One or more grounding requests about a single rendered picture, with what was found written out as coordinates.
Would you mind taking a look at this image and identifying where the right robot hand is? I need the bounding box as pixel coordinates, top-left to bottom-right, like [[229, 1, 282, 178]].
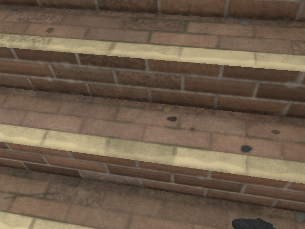
[[232, 218, 276, 229]]

